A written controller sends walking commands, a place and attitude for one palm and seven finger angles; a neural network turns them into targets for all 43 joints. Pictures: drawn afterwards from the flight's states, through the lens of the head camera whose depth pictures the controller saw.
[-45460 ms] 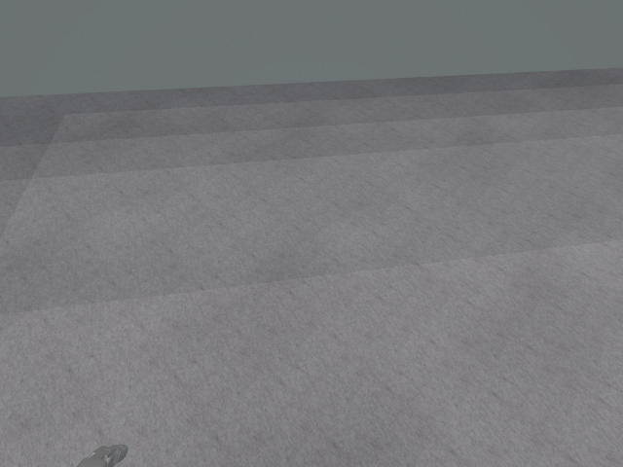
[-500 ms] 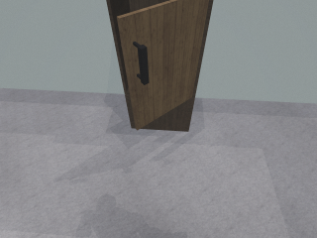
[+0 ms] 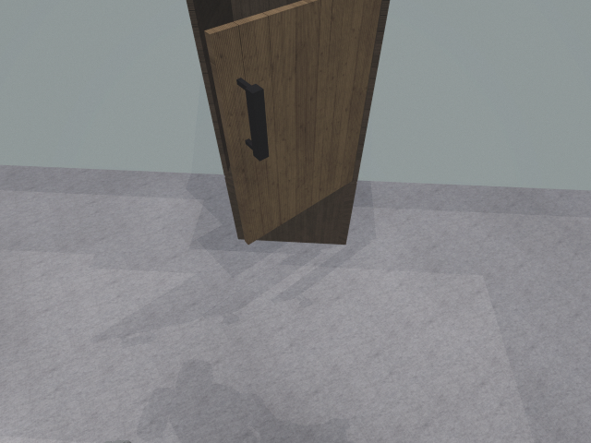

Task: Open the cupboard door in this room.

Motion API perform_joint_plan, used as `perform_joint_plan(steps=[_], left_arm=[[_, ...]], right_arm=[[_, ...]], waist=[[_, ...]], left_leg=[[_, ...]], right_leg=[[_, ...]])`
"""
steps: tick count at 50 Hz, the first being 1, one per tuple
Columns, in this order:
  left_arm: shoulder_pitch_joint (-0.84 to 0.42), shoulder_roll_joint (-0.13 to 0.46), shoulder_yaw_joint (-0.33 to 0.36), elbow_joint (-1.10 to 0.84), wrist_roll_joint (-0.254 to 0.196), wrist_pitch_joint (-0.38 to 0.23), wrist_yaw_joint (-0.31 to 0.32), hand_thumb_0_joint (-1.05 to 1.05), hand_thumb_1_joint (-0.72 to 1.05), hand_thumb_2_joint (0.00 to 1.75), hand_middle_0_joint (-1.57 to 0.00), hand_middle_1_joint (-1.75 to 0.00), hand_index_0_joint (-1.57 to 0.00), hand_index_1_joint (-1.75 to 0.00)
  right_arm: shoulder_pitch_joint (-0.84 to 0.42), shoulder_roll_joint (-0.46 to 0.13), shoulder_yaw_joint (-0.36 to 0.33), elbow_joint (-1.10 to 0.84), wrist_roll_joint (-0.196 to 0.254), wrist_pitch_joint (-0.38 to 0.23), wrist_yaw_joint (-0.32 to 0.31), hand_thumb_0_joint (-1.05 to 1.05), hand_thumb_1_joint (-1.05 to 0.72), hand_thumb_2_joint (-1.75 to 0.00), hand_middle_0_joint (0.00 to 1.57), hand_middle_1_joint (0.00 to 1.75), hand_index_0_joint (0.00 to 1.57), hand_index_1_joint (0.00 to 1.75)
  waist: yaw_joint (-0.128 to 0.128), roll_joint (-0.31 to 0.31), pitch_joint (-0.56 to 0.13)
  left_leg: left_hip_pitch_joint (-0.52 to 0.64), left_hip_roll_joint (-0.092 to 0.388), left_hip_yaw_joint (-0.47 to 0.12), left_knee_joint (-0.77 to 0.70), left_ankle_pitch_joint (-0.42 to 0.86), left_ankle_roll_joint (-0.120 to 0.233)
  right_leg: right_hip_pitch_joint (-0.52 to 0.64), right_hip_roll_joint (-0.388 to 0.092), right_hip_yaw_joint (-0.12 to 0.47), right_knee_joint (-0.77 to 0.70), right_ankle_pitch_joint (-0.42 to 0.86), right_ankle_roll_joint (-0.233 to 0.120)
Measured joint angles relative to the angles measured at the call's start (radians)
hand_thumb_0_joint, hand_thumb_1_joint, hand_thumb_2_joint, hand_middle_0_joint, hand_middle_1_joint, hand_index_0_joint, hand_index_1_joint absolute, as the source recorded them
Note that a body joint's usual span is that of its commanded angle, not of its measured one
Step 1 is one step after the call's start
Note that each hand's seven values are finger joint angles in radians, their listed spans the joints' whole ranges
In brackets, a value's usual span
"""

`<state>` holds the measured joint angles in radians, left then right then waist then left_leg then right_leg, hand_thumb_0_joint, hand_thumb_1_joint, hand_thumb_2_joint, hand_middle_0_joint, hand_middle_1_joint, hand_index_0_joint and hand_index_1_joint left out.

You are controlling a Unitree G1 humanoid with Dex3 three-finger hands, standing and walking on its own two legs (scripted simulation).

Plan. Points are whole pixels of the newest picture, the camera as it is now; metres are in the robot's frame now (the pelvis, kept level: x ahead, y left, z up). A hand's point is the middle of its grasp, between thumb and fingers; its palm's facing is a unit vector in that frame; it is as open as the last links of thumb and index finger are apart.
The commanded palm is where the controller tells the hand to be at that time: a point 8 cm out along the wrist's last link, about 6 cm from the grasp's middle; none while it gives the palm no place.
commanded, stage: walk to a spot facing it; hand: left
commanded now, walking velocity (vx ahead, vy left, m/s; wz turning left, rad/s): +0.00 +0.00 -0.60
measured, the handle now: (251, 120) +0.68 +0.13 +0.05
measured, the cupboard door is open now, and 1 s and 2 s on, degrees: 43 43 43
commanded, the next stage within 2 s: none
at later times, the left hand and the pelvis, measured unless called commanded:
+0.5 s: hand out of the picture +0.08 +0.15 -0.17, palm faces -0.23 -0.94 -0.27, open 7.4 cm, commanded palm none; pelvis -0.01 -0.04 -0.01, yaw -16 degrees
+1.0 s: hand (239, 390) +0.23 +0.11 -0.17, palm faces -0.51 -0.81 -0.27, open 7.4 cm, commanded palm none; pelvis +0.01 -0.03 -0.02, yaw -34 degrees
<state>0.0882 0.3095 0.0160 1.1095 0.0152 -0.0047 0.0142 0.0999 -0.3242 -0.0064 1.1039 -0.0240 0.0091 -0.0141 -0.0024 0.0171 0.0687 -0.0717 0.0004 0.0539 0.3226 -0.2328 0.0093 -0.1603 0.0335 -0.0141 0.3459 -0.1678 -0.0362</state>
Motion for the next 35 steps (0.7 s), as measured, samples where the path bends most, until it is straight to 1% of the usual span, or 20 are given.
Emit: perform_joint_plan(steps=[6,9,12,13,14,15,16,17,18,19,20,21,23,25,29,33,35], left_arm=[[0.041,-0.032,0.012,-0.042,0.003,0.041,-0.003,0.00,0.90,0.90,-0.20,-0.30,-0.20,-0.30],[0.059,-0.048,0.018,-0.070,0.005,0.058,-0.012,0.00,0.90,0.90,-0.20,-0.30,-0.20,-0.30],[0.068,-0.070,0.028,-0.098,0.006,0.078,-0.021,0.00,0.90,0.90,-0.20,-0.30,-0.20,-0.30],[0.070,-0.079,0.030,-0.107,0.007,0.082,-0.024,0.00,0.90,0.90,-0.20,-0.30,-0.20,-0.30],[0.074,-0.088,0.033,-0.117,0.007,0.083,-0.027,0.01,0.90,0.90,-0.20,-0.30,-0.20,-0.30],[0.079,-0.095,0.035,-0.129,0.008,0.079,-0.030,0.01,0.90,0.90,-0.20,-0.30,-0.20,-0.30],[0.088,-0.098,0.037,-0.143,0.008,0.071,-0.034,0.01,0.90,0.90,-0.20,-0.30,-0.20,-0.30],[0.102,-0.092,0.040,-0.158,0.012,0.058,-0.033,0.00,0.90,0.90,-0.20,-0.30,-0.20,-0.30],[0.103,-0.095,0.044,-0.160,0.011,0.047,-0.025,0.00,0.90,0.90,-0.20,-0.30,-0.20,-0.30],[0.102,-0.100,0.045,-0.161,0.009,0.043,-0.019,0.00,0.90,0.90,-0.20,-0.30,-0.20,-0.30],[0.105,-0.103,0.045,-0.162,0.008,0.045,-0.015,0.00,0.90,0.90,-0.20,-0.30,-0.20,-0.30],[0.111,-0.107,0.046,-0.164,0.008,0.046,-0.011,0.00,0.90,0.90,-0.20,-0.30,-0.20,-0.30],[0.124,-0.108,0.047,-0.165,0.008,0.045,-0.004,0.00,0.90,0.90,-0.20,-0.30,-0.20,-0.30],[0.137,-0.108,0.047,-0.163,0.009,0.042,0.000,0.00,0.90,0.90,-0.21,-0.30,-0.20,-0.30],[0.157,-0.105,0.049,-0.158,0.011,0.040,0.001,0.00,0.90,0.90,-0.21,-0.30,-0.20,-0.30],[0.156,-0.092,0.059,-0.165,0.016,0.046,0.002,0.00,0.90,0.90,-0.21,-0.30,-0.20,-0.30],[0.149,-0.081,0.064,-0.169,0.017,0.052,0.002,0.00,0.90,0.90,-0.21,-0.30,-0.20,-0.30]], right_arm=[[0.022,0.050,-0.010,-0.059,-0.001,0.021,-0.012,0.01,-0.91,-0.90,0.20,0.30,0.20,0.30],[0.045,0.077,-0.016,-0.085,-0.004,0.026,-0.014,0.01,-0.91,-0.90,0.20,0.30,0.20,0.30],[0.071,0.091,-0.022,-0.095,-0.012,0.024,-0.018,0.01,-0.91,-0.90,0.20,0.30,0.20,0.30],[0.081,0.092,-0.024,-0.096,-0.014,0.024,-0.019,0.01,-0.91,-0.90,0.20,0.30,0.20,0.30],[0.090,0.092,-0.026,-0.096,-0.015,0.025,-0.019,0.01,-0.91,-0.90,0.20,0.30,0.20,0.30],[0.097,0.091,-0.027,-0.095,-0.016,0.028,-0.019,0.01,-0.91,-0.90,0.20,0.30,0.20,0.30],[0.106,0.090,-0.029,-0.096,-0.014,0.032,-0.018,0.01,-0.91,-0.90,0.20,0.30,0.20,0.30],[0.111,0.096,-0.031,-0.098,-0.008,0.039,-0.016,0.01,-0.91,-0.90,0.20,0.30,0.20,0.30],[0.101,0.095,-0.034,-0.097,-0.002,0.051,-0.015,0.01,-0.91,-0.90,0.20,0.30,0.20,0.30],[0.088,0.092,-0.038,-0.099,0.004,0.062,-0.013,0.01,-0.91,-0.90,0.20,0.30,0.20,0.30],[0.076,0.091,-0.042,-0.103,0.006,0.069,-0.010,0.01,-0.91,-0.90,0.20,0.30,0.20,0.30],[0.062,0.090,-0.046,-0.109,0.007,0.072,-0.008,0.01,-0.91,-0.90,0.20,0.30,0.20,0.30],[0.032,0.092,-0.049,-0.128,0.006,0.069,-0.005,0.01,-0.91,-0.90,0.20,0.30,0.20,0.30],[0.005,0.095,-0.049,-0.152,0.009,0.059,-0.007,0.01,-0.91,-0.90,0.20,0.30,0.20,0.30],[-0.039,0.100,-0.049,-0.188,0.016,0.044,-0.013,0.01,-0.91,-0.90,0.20,0.30,0.20,0.30],[-0.073,0.109,-0.046,-0.209,0.023,0.037,-0.018,0.01,-0.91,-0.90,0.20,0.30,0.20,0.30],[-0.082,0.114,-0.042,-0.218,0.026,0.030,-0.019,0.01,-0.91,-0.90,0.20,0.30,0.20,0.30]], waist=[[0.003,-0.011,0.012],[0.004,-0.029,0.025],[0.009,-0.028,0.048],[0.009,-0.019,0.054],[0.009,-0.008,0.060],[0.011,0.003,0.064],[0.013,0.011,0.062],[0.017,-0.002,0.054],[0.019,0.002,0.062],[0.016,0.007,0.074],[0.016,0.008,0.080],[0.017,0.005,0.082],[0.021,-0.013,0.084],[0.024,-0.035,0.081],[0.033,-0.058,0.063],[0.046,-0.070,0.050],[0.048,-0.079,0.044]], left_leg=[[-0.039,0.019,0.060,0.095,-0.060,-0.003],[-0.055,0.020,0.097,0.139,-0.087,-0.002],[-0.053,0.032,0.130,0.176,-0.112,-0.005],[-0.052,0.041,0.136,0.188,-0.120,-0.009],[-0.054,0.053,0.141,0.204,-0.130,-0.016],[-0.058,0.068,0.144,0.226,-0.143,-0.025],[-0.075,0.084,0.146,0.267,-0.164,-0.035],[-0.114,0.084,0.140,0.349,-0.194,-0.041],[-0.160,0.081,0.096,0.463,-0.251,-0.046],[-0.206,0.072,0.047,0.577,-0.293,-0.047],[-0.249,0.061,0.013,0.672,-0.303,-0.048],[-0.288,0.052,-0.009,0.740,-0.290,-0.051],[-0.344,0.039,-0.030,0.798,-0.250,-0.058],[-0.366,0.030,-0.042,0.769,-0.230,-0.065],[-0.354,0.021,-0.065,0.639,-0.212,-0.073],[-0.320,0.010,-0.082,0.515,-0.214,-0.070],[-0.285,0.002,-0.087,0.409,-0.186,-0.065]], right_leg=[[-0.069,0.023,0.055,0.110,-0.042,-0.004],[-0.129,0.025,0.079,0.222,-0.076,0.001],[-0.200,0.009,0.052,0.440,-0.238,0.020],[-0.210,0.001,0.041,0.477,-0.268,0.022],[-0.209,-0.008,0.027,0.483,-0.279,0.024],[-0.196,-0.017,0.015,0.455,-0.262,0.024],[-0.172,-0.024,0.014,0.387,-0.184,0.020],[-0.162,-0.029,0.030,0.336,-0.129,-0.004],[-0.172,-0.016,0.033,0.349,-0.141,-0.016],[-0.172,-0.004,0.032,0.352,-0.157,-0.022],[-0.169,0.007,0.036,0.337,-0.160,-0.025],[-0.166,0.015,0.046,0.310,-0.150,-0.025],[-0.162,0.027,0.080,0.242,-0.103,-0.020],[-0.156,0.033,0.120,0.181,-0.059,-0.024],[-0.146,0.047,0.192,0.110,-0.011,-0.019],[-0.142,0.065,0.245,0.095,0.003,-0.006],[-0.149,0.074,0.268,0.107,0.000,0.005]])
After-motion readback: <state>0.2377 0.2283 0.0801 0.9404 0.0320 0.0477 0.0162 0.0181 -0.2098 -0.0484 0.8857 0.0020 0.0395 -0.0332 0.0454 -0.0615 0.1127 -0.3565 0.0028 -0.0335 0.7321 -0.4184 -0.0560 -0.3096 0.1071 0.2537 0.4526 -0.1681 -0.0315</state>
